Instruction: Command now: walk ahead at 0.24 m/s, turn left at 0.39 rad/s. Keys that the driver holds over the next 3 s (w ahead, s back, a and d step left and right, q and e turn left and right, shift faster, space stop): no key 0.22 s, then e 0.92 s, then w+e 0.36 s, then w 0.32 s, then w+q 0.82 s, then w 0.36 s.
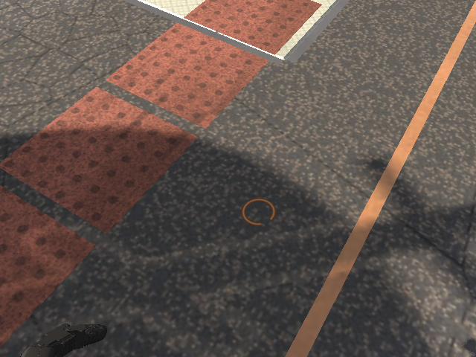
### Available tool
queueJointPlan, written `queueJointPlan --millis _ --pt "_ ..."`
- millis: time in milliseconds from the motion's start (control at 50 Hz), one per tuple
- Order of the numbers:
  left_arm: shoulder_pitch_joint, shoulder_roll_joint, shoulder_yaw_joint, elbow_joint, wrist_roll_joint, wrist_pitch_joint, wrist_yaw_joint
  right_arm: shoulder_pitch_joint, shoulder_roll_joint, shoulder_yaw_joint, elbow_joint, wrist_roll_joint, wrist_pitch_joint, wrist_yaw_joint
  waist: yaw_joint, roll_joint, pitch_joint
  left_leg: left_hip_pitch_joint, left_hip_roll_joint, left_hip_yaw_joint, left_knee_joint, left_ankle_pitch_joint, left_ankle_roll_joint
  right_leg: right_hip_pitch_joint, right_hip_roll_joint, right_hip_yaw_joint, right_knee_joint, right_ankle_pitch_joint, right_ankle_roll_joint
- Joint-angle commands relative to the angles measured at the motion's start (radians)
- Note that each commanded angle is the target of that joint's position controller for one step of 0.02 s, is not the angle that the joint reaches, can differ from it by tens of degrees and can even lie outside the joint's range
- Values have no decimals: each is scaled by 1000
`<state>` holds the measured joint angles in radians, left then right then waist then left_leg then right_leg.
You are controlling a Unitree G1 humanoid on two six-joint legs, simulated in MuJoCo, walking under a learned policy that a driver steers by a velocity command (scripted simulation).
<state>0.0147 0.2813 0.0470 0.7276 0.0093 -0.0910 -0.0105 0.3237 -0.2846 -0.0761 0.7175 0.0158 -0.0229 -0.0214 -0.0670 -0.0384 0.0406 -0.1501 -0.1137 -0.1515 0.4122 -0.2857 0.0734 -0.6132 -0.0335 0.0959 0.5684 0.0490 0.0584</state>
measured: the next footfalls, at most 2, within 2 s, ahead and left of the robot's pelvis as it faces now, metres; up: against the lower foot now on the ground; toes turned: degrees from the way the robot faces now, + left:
right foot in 0.08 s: +0.23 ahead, -0.13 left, +0.00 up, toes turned +5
left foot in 0.38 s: +0.15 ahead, +0.11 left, +0.00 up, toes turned -2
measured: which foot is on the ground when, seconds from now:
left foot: down 0.00-0.08, up 0.10-0.36, down 0.38-0.72, up 0.74-1.00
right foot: up 0.00-0.06, down 0.08-0.46, up 0.48-0.70, down 0.72-1.00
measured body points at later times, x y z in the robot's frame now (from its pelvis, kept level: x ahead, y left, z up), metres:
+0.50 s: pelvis +0.11 -0.02 -0.01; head +0.14 -0.01 +0.44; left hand +0.25 +0.24 -0.13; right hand +0.23 -0.30 -0.12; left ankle +0.11 +0.11 -0.74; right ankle +0.18 -0.13 -0.73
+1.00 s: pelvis +0.13 -0.07 +0.00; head +0.16 -0.10 +0.45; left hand +0.35 +0.16 -0.08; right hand +0.21 -0.38 -0.11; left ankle +0.20 +0.09 -0.68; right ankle +0.13 -0.15 -0.74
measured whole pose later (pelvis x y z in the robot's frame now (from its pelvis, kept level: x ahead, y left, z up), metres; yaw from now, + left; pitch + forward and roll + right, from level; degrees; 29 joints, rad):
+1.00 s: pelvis +0.13 -0.07 +0.00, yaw -18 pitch +3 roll +2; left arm 0.18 0.30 0.07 0.66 -0.01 0.03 0.03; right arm 0.11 -0.30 -0.08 0.70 0.00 0.01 -0.05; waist 0.02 0.01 0.04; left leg -0.52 -0.01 -0.09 0.92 -0.35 -0.09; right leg -0.32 0.08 0.12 0.46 -0.18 -0.07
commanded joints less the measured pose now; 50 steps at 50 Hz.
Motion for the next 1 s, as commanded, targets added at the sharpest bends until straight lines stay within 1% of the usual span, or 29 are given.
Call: queueJointPlan --millis 20,60,80,100,120,140,160,180,220,280,340,380,400,420,440,480,520,540,600,680,700,720,740,760,780,800,840,920,1000 --pt "-10 106 31 -63 3 -18 -10 11 -130 -35 -45 -3 1 -17 26 161 -100 7 228 -160 37 477 87 166 45 -29 -63 15 -31" --pt "82 120 40 -40 18 -33 -10 -37 -106 -27 -58 -6 0 -19 85 158 -127 28 192 -160 168 520 51 283 33 -50 -160 96 -79" --pt "139 162 46 -41 38 -41 -6 -27 -65 -13 -77 -19 -4 -17 98 86 -221 -29 126 -124 328 399 9 471 -76 29 -128 405 -126" --pt "187 196 47 -41 60 -34 0 132 -25 2 -62 -20 -9 -15 52 -135 -339 -257 8 -62 621 -163 -61 768 -311 283 -63 792 -305" --pt "228 143 39 -12 24 -17 -7 224 -71 4 -44 -10 -7 -8 40 -244 -443 -356 10 -64 778 -442 -99 831 -419 503 -97 621 -412" --pt "184 102 27 -32 -2 -5 -11 169 -144 -15 -29 1 10 -8 63 -122 -364 -392 54 -81 853 -390 -123 741 -370 474 -139 343 -385" --pt "138 79 17 -40 1 9 -10 65 -158 -21 -40 2 31 -14 76 -54 -276 -418 79 -41 869 -333 -139 650 -312 383 -165 155 -334" --pt "88 53 2 -42 7 21 -11 15 -149 -21 -47 -5 51 -20 67 -25 -199 -408 103 -21 813 -299 -147 530 -267 316 -205 31 -304" --pt "21 63 1 -34 16 40 -10 5 -94 -9 -48 -11 75 -22 27 -80 -112 -278 139 38 595 -245 -149 334 -173 190 -275 -105 -250" --pt "52 94 15 -11 7 55 -3 -3 -37 9 -31 -27 60 -24 43 -127 -136 -141 120 100 341 -183 -147 320 -120 138 -269 -52 -257" --pt "49 140 31 -18 -17 71 4 -6 -66 -2 -11 -22 55 -25 36 -105 -145 -60 96 120 159 13 -119 317 -132 190 -263 -210 -257" --pt "58 131 30 -19 -28 82 11 -29 -84 -9 -20 -33 51 -26 32 -86 -112 2 109 112 73 69 -74 241 -107 209 -265 -377 -208" --pt "64 117 27 -22 -24 81 12 -32 -112 -15 -34 -42 48 -29 32 -49 -104 37 176 62 57 71 -39 181 -86 200 -232 -428 -175" --pt "62 98 28 -39 -22 79 11 -34 -157 -32 -20 -42 48 -30 56 90 -68 -17 213 32 40 -39 -2 139 -6 92 -180 -478 -134" --pt "52 97 28 -42 -20 77 12 -39 -135 -32 -23 -42 43 -30 48 153 -53 -51 248 -9 -15 -83 25 137 49 21 -81 -459 -103" --pt "83 82 35 -37 -22 79 9 -97 -147 -36 -50 -46 30 -38 62 262 -42 -46 386 -125 -78 123 86 95 95 -76 149 -431 -79" --pt "101 108 52 -40 -19 90 1 -119 -140 -36 -70 -39 11 -47 50 222 -65 3 485 -154 -43 468 153 25 46 -59 390 -580 -56" --pt "113 96 53 -42 -25 98 0 -132 -139 -36 -70 -30 8 -49 60 182 -68 32 482 -121 -23 555 152 -4 28 -52 427 -594 -45" --pt "104 54 35 -58 -34 116 -11 -169 -160 -47 -65 -14 23 -42 49 188 -81 35 411 25 13 601 101 72 10 -114 307 -494 -21" --pt "154 86 52 -69 -34 127 -32 -168 -170 -51 -51 8 38 -35 71 199 -113 0 386 117 111 496 52 280 68 -206 18 -292 -53" --pt "192 108 64 -60 -28 128 -23 -131 -150 -47 -35 10 31 -30 82 153 -123 -56 354 162 202 411 6 387 86 -179 -84 -185 -81" --pt "223 204 92 -73 -25 125 -7 -86 -112 -38 -34 -17 24 -24 74 -50 -146 -238 272 249 437 144 -90 562 -51 55 -142 167 -149" --pt "242 318 107 -101 3 116 -4 -148 -47 -10 -102 -57 15 -25 83 -295 -175 -516 107 209 693 -428 -165 645 -335 474 -174 505 -384" --pt "284 262 89 -100 24 95 -12 -209 -100 -22 -102 -34 12 -27 150 -148 -257 -525 117 62 844 -448 -158 640 -363 497 -199 414 -463" --pt "235 235 79 -102 18 80 -10 -223 -119 -29 -99 -13 15 -29 122 -91 -194 -547 134 52 870 -367 -142 597 -310 398 -194 323 -417" --pt "184 212 76 -104 -5 77 0 -214 -123 -33 -80 -17 20 -38 99 -36 -155 -555 153 53 833 -278 -137 560 -248 325 -193 215 -352" --pt "125 184 62 -116 -24 91 19 -205 -132 -41 -72 -28 27 -48 68 -42 -131 -488 155 52 765 -162 -144 470 -180 258 -206 154 -296" --pt "139 180 63 -128 -20 106 40 -192 -83 -27 -69 -20 20 -37 66 -63 -151 -442 113 64 603 -74 -163 471 -138 243 -216 84 -291" --pt "137 193 71 -140 -20 118 48 -229 -77 -20 -79 -18 14 -25 83 -93 -131 -371 95 49 426 -51 -168 425 -122 306 -229 -115 -287"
